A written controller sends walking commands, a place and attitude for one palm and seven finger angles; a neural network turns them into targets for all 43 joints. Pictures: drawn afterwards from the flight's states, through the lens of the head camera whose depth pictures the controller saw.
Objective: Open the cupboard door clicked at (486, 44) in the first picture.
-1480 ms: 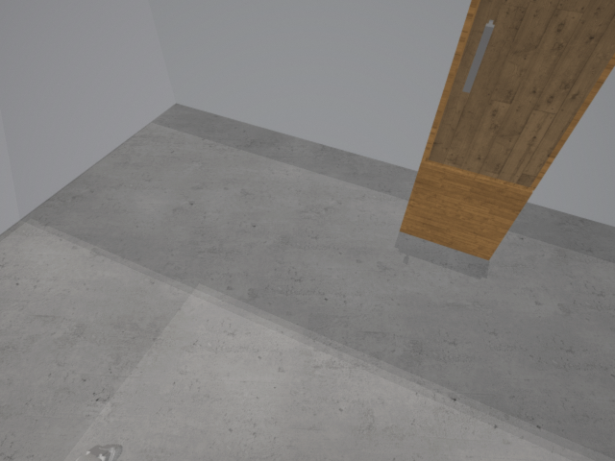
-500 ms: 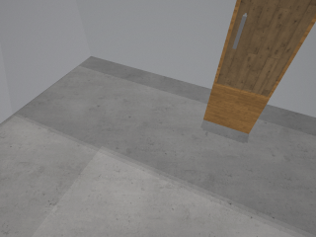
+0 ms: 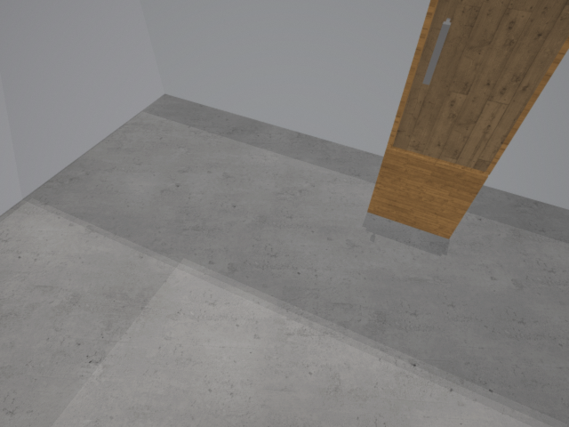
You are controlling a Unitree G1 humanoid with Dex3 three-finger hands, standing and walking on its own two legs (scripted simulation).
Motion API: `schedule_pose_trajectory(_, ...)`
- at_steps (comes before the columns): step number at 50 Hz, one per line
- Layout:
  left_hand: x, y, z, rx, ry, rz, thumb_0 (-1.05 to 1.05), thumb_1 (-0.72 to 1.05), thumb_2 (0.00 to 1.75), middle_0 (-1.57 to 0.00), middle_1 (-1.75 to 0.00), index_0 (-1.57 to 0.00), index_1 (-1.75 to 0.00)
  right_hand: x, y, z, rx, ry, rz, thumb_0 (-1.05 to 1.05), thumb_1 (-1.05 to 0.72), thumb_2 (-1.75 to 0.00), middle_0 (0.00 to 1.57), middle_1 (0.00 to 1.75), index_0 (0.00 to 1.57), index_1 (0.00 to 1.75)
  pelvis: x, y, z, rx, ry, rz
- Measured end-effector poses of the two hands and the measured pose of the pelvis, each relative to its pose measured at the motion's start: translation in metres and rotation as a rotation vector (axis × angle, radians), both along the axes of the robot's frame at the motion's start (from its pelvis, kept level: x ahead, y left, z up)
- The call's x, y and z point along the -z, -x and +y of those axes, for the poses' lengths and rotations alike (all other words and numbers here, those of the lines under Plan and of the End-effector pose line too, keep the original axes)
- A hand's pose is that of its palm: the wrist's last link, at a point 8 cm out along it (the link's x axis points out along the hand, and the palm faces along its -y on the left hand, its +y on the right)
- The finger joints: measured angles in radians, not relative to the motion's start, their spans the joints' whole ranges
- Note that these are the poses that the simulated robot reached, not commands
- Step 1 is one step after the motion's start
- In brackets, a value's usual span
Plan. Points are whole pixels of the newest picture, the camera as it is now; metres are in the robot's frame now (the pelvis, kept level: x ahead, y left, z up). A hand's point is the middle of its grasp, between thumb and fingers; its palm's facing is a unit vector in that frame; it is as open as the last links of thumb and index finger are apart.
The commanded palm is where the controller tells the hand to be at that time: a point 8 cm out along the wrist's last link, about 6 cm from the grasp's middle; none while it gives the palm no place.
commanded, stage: walk to a spot facing it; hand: left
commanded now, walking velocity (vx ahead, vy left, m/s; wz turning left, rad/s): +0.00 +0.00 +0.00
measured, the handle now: (437, 52) +1.12 -0.39 +0.03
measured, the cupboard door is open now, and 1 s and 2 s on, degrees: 0 0 0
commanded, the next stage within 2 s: none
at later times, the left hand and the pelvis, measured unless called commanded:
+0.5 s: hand out of the picture +0.06 +0.17 -0.18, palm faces -0.13 -0.96 -0.25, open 7.4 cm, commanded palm none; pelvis -0.01 -0.02 -0.02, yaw -10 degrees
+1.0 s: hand (172, 384) +0.22 +0.21 -0.18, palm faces -0.38 -0.91 -0.19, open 7.4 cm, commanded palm none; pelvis +0.09 +0.03 +0.00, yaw -27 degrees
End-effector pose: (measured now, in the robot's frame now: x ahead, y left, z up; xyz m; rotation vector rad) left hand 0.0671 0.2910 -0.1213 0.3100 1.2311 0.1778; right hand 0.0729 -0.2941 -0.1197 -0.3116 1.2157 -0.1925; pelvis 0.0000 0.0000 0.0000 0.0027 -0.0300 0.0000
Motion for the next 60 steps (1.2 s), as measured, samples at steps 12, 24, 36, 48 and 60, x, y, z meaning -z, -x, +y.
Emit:
schedule_pose_trajectory(12, 0.007, -0.005, -0.008, 0.019, 0.005, 0.028, 0.0, 0.9, 0.89, -0.2, -0.3, -0.2, -0.3, 0.006, -0.003, 0.01, 0.049, -0.015, -0.041, 0.01, -0.91, -0.9, 0.2, 0.3, 0.2, 0.3, 0.005, -0.001, 0.001, 0.059, -0.005, 0.01)
schedule_pose_trajectory(24, 0.028, 0.0, -0.065, 0.094, 0.067, 0.043, 0.0, 0.91, 0.89, -0.2, -0.3, -0.2, -0.3, 0.048, 0.047, 0.016, 0.191, -0.12, -0.006, 0.01, -0.91, -0.9, 0.2, 0.3, 0.21, 0.3, 0.027, 0.012, -0.018, 0.166, -0.012, 0.008)
schedule_pose_trajectory(36, 0.015, -0.001, -0.065, 0.147, 0.119, 0.131, 0.0, 0.9, 0.89, -0.2, -0.3, -0.2, -0.3, 0.009, 0.05, 0.016, 0.286, -0.077, -0.044, 0.01, -0.91, -0.9, 0.2, 0.3, 0.2, 0.3, 0.002, -0.013, -0.005, 0.287, -0.013, 0.072)
schedule_pose_trajectory(48, 0.031, -0.128, -0.025, 0.308, 0.129, 0.1, 0.0, 0.91, 0.89, -0.2, -0.3, -0.2, -0.3, -0.011, 0.035, 0.066, 0.433, -0.006, -0.135, 0.0, -0.91, -0.9, 0.2, 0.3, 0.2, 0.3, 0.004, -0.077, 0.03, 0.446, 0.025, 0.045)
schedule_pose_trajectory(60, 0.027, -0.3, -0.135, 0.583, 0.181, -0.023, 0.0, 0.91, 0.9, -0.19, -0.29, -0.19, -0.3, 0.012, 0.113, 0.154, 0.758, -0.157, 0.215, 0.0, -0.91, -0.9, 0.2, 0.3, 0.2, 0.3, 0.009, -0.14, 0.009, 0.597, 0.027, 0.034)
